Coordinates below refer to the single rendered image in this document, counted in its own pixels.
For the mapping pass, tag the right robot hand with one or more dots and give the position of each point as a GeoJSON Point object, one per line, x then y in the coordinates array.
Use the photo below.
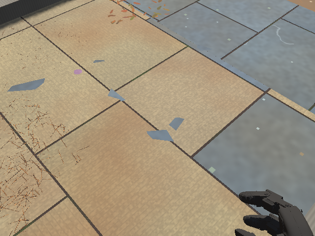
{"type": "Point", "coordinates": [291, 221]}

